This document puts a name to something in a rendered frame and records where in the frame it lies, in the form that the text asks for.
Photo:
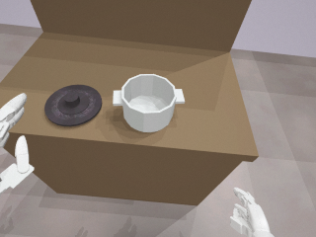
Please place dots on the robot left hand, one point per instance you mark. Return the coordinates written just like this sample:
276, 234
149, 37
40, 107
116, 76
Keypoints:
10, 114

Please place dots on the table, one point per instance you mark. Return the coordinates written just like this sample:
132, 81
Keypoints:
102, 44

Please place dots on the lid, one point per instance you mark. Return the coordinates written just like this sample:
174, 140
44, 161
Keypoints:
58, 112

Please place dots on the knob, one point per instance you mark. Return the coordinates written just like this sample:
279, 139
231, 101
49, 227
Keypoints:
72, 99

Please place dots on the robot right hand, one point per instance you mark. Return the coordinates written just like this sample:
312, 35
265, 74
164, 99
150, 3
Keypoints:
249, 220

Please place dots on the pot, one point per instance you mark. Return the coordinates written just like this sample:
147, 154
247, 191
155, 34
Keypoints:
148, 101

